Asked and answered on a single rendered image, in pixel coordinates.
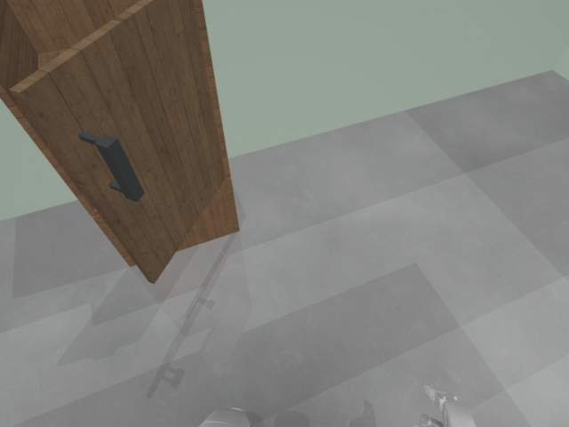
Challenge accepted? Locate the handle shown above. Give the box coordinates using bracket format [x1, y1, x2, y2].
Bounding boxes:
[78, 132, 145, 202]

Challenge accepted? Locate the robot left thigh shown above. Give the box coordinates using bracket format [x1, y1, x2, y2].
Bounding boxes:
[198, 408, 254, 427]

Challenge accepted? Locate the cupboard door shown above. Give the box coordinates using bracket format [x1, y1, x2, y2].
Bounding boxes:
[9, 0, 226, 284]

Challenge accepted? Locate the right robot hand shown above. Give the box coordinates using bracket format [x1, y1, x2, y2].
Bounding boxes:
[414, 383, 476, 427]

